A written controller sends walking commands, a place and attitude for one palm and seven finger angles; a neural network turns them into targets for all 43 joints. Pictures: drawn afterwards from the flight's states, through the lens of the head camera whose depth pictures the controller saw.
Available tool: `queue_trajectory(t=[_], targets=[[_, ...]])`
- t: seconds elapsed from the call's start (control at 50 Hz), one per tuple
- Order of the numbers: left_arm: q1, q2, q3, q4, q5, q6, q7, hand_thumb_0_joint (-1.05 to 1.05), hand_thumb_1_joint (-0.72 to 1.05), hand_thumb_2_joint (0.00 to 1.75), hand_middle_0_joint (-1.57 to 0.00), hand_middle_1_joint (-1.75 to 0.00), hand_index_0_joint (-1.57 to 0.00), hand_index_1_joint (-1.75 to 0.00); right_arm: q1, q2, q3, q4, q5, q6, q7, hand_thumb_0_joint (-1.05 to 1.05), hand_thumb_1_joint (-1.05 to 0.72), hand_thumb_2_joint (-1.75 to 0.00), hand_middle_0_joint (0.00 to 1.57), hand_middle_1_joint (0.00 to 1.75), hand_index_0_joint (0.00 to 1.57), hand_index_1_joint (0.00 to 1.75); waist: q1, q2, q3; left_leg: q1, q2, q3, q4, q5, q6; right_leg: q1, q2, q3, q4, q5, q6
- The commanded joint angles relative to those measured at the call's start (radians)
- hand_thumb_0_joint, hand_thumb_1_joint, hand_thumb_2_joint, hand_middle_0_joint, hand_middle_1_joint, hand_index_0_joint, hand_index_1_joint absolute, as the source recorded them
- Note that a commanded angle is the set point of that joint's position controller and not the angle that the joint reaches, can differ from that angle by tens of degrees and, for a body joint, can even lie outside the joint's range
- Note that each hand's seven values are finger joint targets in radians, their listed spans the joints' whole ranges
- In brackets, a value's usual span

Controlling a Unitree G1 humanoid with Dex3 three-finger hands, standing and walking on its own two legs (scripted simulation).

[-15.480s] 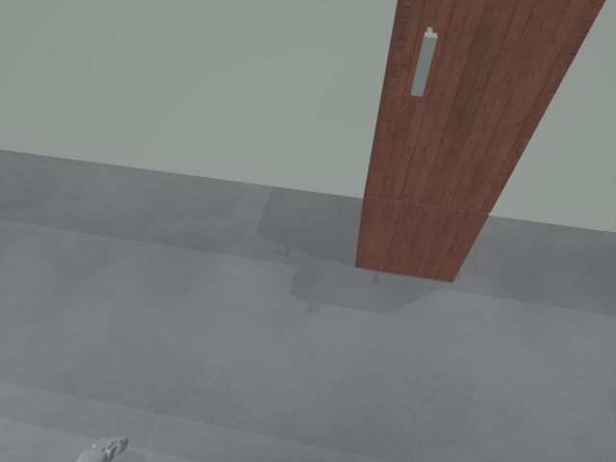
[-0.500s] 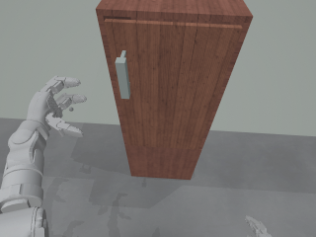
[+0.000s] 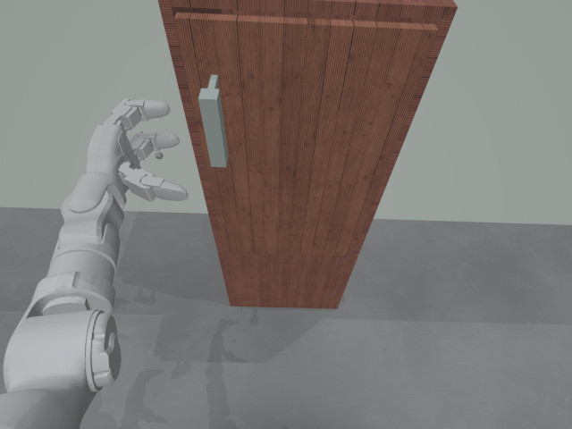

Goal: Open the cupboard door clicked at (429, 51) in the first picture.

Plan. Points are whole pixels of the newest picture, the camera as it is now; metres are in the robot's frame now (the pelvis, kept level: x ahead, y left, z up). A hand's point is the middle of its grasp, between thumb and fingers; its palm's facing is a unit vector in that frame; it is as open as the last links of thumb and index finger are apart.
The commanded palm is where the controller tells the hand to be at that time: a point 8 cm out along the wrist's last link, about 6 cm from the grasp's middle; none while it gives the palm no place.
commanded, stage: move the hooked fingers beside the handle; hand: left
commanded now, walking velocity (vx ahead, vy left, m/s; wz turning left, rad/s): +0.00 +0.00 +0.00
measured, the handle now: (216, 122) +0.55 +0.11 +0.12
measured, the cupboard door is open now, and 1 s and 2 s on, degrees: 0 0 0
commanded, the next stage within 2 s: slide the fingers in behind the handle in 1.06 s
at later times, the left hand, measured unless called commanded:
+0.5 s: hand (172, 143) +0.49 +0.17 +0.12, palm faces -0.01 -1.00 +0.02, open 14.0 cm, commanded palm +0.46 +0.22 +0.12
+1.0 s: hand (162, 145) +0.48 +0.18 +0.12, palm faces -0.02 -1.00 +0.03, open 14.0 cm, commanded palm +0.46 +0.23 +0.12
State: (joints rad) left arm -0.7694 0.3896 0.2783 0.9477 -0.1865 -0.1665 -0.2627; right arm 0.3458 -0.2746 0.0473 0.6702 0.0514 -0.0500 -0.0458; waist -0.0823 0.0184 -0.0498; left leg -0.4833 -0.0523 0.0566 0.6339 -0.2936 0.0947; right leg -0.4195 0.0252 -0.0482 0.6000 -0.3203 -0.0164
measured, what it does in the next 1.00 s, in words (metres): stands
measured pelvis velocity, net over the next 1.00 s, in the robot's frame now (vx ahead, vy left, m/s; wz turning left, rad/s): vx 0.01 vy -0.02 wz -0.02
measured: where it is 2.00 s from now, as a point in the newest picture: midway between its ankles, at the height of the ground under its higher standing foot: outside the picture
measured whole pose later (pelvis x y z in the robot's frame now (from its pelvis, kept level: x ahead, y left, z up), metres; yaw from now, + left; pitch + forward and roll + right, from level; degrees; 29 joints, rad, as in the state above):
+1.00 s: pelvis +0.01 -0.02 -0.01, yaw -1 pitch +12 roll -2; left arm -0.83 0.48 0.36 1.07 -0.17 -0.26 -0.32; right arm 0.37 -0.28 0.04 0.62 0.05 0.03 -0.04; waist -0.11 0.02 -0.09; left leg -0.59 -0.01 0.05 0.73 -0.35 0.07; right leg -0.52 0.07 -0.05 0.67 -0.36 -0.05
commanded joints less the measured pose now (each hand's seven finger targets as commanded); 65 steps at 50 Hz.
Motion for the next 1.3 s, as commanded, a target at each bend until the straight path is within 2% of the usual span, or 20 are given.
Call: queue_trajectory(t=[0.0, 0.06, 0.1, 0.2, 0.24, 0.34, 0.44, 0.5, 0.56, 0.68, 0.76, 0.84, 0.88, 0.92, 0.98, 1.04, 1.18, 1.2, 1.24, 1.28], targets=[[-0.507, 0.305, 0.09, -0.141, 0.016, -0.115, 0.035, 0.0, -0.5, 0.3, -0.3, -1.2, -0.3, -1.2, 0.093, -0.18, -0.071, -0.085, -0.012, -0.027, -0.004, 0.0, -0.9, -0.9, 0.2, 0.3, 0.2, 0.3, 0.0, 0.033, -0.352, 0.347, 0.084, -0.169, -0.048, 0.341, -0.094, -0.088, 0.014, 0.013, -0.032, 0.208, -0.023], [-0.491, 0.334, 0.111, -0.105, 0.027, -0.148, 0.025, 0.0, -0.5, 0.3, -0.3, -1.2, -0.3, -1.2, 0.107, -0.181, -0.072, -0.09, -0.013, -0.02, 0.002, 0.0, -0.9, -0.9, 0.2, 0.3, 0.2, 0.3, 0.004, 0.052, -0.384, 0.341, 0.081, -0.153, -0.027, 0.36, -0.089, -0.078, 0.02, 0.023, -0.023, 0.238, -0.021], [-0.526, 0.342, 0.107, -0.049, 0.022, -0.155, 0.008, 0.0, -0.5, 0.3, -0.3, -1.2, -0.3, -1.2, 0.12, -0.184, -0.071, -0.083, -0.011, -0.009, -0.002, 0.0, -0.9, -0.9, 0.2, 0.3, 0.2, 0.3, -0.021, 0.005, -0.349, 0.271, 0.073, -0.134, -0.015, 0.304, -0.066, -0.061, 0.022, 0.03, -0.027, 0.247, -0.017], [-0.629, 0.303, 0.055, -0.04, 0.019, -0.164, -0.023, 0.0, -0.5, 0.3, -0.3, -1.2, -0.3, -1.2, 0.141, -0.186, -0.076, -0.072, -0.011, 0.0, -0.006, 0.0, -0.9, -0.9, 0.2, 0.3, 0.2, 0.3, -0.055, 0.083, -0.371, 0.283, 0.068, -0.13, 0.006, 0.278, -0.057, -0.108, 0.023, 0.036, -0.022, 0.24, -0.016], [-0.653, 0.327, 0.07, -0.036, 0.012, -0.168, -0.024, 0.0, -0.5, 0.3, -0.3, -1.2, -0.3, -1.2, 0.152, -0.191, -0.077, -0.061, -0.012, 0.003, -0.008, 0.0, -0.9, -0.9, 0.2, 0.3, 0.2, 0.3, -0.064, 0.064, -0.388, 0.273, 0.07, -0.13, 0.012, 0.266, -0.055, -0.108, 0.025, 0.041, -0.026, 0.239, -0.011], [-0.525, 0.403, 0.147, 0.005, 0.011, -0.154, -0.03, 0.0, -0.5, 0.3, -0.3, -1.2, -0.3, -1.2, 0.165, -0.19, -0.076, -0.082, -0.013, 0.019, -0.002, 0.0, -0.9, -0.9, 0.2, 0.3, 0.2, 0.3, -0.014, 0.043, -0.42, 0.191, 0.055, -0.098, 0.025, 0.302, -0.043, -0.004, 0.022, 0.053, -0.008, 0.339, -0.008], [-0.511, 0.434, 0.141, -0.008, 0.029, -0.144, -0.031, 0.0, -0.5, 0.3, -0.3, -1.2, -0.3, -1.2, 0.154, -0.183, -0.068, -0.115, -0.004, 0.041, -0.004, 0.0, -0.9, -0.9, 0.2, 0.3, 0.2, 0.3, -0.024, 0.01, -0.356, 0.084, 0.047, -0.07, 0.023, 0.239, -0.029, 0.041, 0.014, 0.075, -0.013, 0.361, 0.005], [-0.539, 0.465, 0.165, -0.082, 0.021, -0.17, -0.034, 0.0, -0.5, 0.3, -0.3, -1.2, -0.3, -1.2, 0.151, -0.184, -0.074, -0.128, -0.004, 0.046, -0.007, 0.0, -0.9, -0.9, 0.2, 0.3, 0.2, 0.3, -0.019, 0.048, -0.408, 0.125, 0.048, -0.071, 0.033, 0.261, -0.028, 0.056, 0.016, 0.079, -0.004, 0.375, 0.001], [-0.582, 0.421, 0.132, -0.125, 0.006, -0.188, -0.053, 0.0, -0.5, 0.3, -0.3, -1.2, -0.3, -1.2, 0.144, -0.177, -0.074, -0.113, -0.001, 0.041, -0.008, 0.0, -0.9, -0.9, 0.2, 0.3, 0.2, 0.3, -0.037, 0.094, -0.44, 0.193, 0.052, -0.077, 0.043, 0.284, -0.033, 0.025, 0.021, 0.078, -0.01, 0.387, 0.002], [-0.552, 0.331, 0.063, -0.029, -0.016, -0.122, -0.087, 0.0, -0.5, 0.3, -0.3, -1.2, -0.3, -1.2, 0.14, -0.18, -0.073, -0.094, 0.006, 0.041, -0.012, 0.0, -0.9, -0.9, 0.2, 0.3, 0.2, 0.3, -0.065, 0.041, -0.366, 0.176, 0.054, -0.083, 0.044, 0.263, -0.028, -0.031, 0.017, 0.068, -0.022, 0.366, 0.007], [-0.533, 0.367, 0.088, -0.003, -0.01, -0.099, -0.077, 0.0, -0.5, 0.3, -0.3, -1.2, -0.3, -1.2, 0.14, -0.182, -0.07, -0.107, 0.006, 0.044, -0.01, 0.0, -0.9, -0.9, 0.2, 0.3, 0.2, 0.3, -0.052, 0.012, -0.349, 0.129, 0.052, -0.085, 0.046, 0.262, -0.028, -0.019, 0.011, 0.069, -0.011, 0.375, 0.006], [-0.556, 0.372, 0.105, -0.101, -0.007, -0.156, -0.054, 0.0, -0.5, 0.3, -0.3, -1.2, -0.3, -1.2, 0.133, -0.175, -0.071, -0.12, -0.002, 0.043, -0.001, 0.0, -0.9, -0.9, 0.2, 0.3, 0.2, 0.3, -0.029, 0.098, -0.449, 0.23, 0.056, -0.101, 0.063, 0.363, -0.042, -0.032, 0.022, 0.054, 0.02, 0.401, -0.005], [-0.563, 0.361, 0.106, -0.108, -0.011, -0.17, -0.05, 0.0, -0.5, 0.3, -0.3, -1.2, -0.3, -1.2, 0.134, -0.177, -0.074, -0.118, -0.004, 0.042, 0.002, 0.0, -0.9, -0.9, 0.2, 0.3, 0.2, 0.3, -0.036, 0.065, -0.452, 0.246, 0.06, -0.106, 0.068, 0.372, -0.042, -0.044, 0.028, 0.051, 0.02, 0.395, -0.003], [-0.537, 0.413, 0.149, -0.113, -0.011, -0.174, -0.046, 0.0, -0.5, 0.3, -0.3, -1.2, -0.3, -1.2, 0.134, -0.182, -0.075, -0.12, -0.003, 0.048, -0.001, 0.0, -0.9, -0.9, 0.2, 0.3, 0.2, 0.3, -0.019, 0.043, -0.476, 0.234, 0.058, -0.105, 0.068, 0.401, -0.04, -0.004, 0.028, 0.054, 0.029, 0.435, -0.002], [-0.505, 0.332, 0.091, -0.124, -0.003, -0.157, -0.047, 0.0, -0.5, 0.3, -0.3, -1.2, -0.3, -1.2, 0.121, -0.174, -0.074, -0.125, 0.0, 0.049, 0.002, 0.0, -0.9, -0.9, 0.2, 0.3, 0.2, 0.3, -0.019, 0.119, -0.459, 0.296, 0.065, -0.115, 0.067, 0.439, -0.051, -0.072, 0.03, 0.037, 0.025, 0.395, -0.009], [-0.49, 0.317, 0.078, -0.1, -0.007, -0.131, -0.046, 0.0, -0.5, 0.3, -0.3, -1.2, -0.3, -1.2, 0.125, -0.176, -0.075, -0.124, 0.001, 0.058, 0.001, 0.0, -0.9, -0.9, 0.2, 0.3, 0.2, 0.3, -0.032, 0.056, -0.411, 0.264, 0.068, -0.116, 0.058, 0.425, -0.048, -0.074, 0.033, 0.031, 0.017, 0.384, -0.005], [-0.519, 0.264, 0.051, -0.097, -0.019, -0.132, -0.034, 0.0, -0.5, 0.3, -0.3, -1.2, -0.3, -1.2, 0.127, -0.178, -0.076, -0.119, -0.003, 0.052, -0.002, 0.0, -0.9, -0.9, 0.2, 0.3, 0.2, 0.3, -0.042, 0.036, -0.363, 0.269, 0.076, -0.137, 0.04, 0.346, -0.057, -0.135, 0.034, 0.019, 0.009, 0.28, -0.011], [-0.546, 0.274, 0.055, -0.121, -0.019, -0.149, -0.027, 0.0, -0.5, 0.3, -0.3, -1.2, -0.3, -1.2, 0.127, -0.178, -0.076, -0.114, -0.004, 0.05, -0.003, 0.0, -0.9, -0.9, 0.2, 0.3, 0.2, 0.3, -0.039, 0.069, -0.376, 0.283, 0.075, -0.139, 0.045, 0.362, -0.06, -0.134, 0.032, 0.02, 0.013, 0.275, -0.016], [-0.616, 0.197, -0.011, -0.162, -0.009, -0.169, -0.013, 0.0, -0.5, 0.3, -0.3, -1.2, -0.3, -1.2, 0.122, -0.17, -0.078, -0.102, -0.007, 0.04, 0.002, 0.0, -0.9, -0.9, 0.2, 0.3, 0.2, 0.3, -0.057, 0.126, -0.392, 0.353, 0.086, -0.171, 0.044, 0.362, -0.077, -0.207, 0.035, 0.012, 0.018, 0.221, -0.016], [-0.618, 0.184, -0.015, -0.142, -0.001, -0.174, 0.008, 0.0, -0.5, 0.3, -0.3, -1.2, -0.3, -1.2, 0.129, -0.174, -0.081, -0.088, -0.012, 0.032, 0.006, 0.0, -0.9, -0.9, 0.2, 0.3, 0.2, 0.3, -0.06, 0.127, -0.386, 0.374, 0.096, -0.195, 0.04, 0.346, -0.089, -0.25, 0.035, 0.005, 0.022, 0.176, -0.017]])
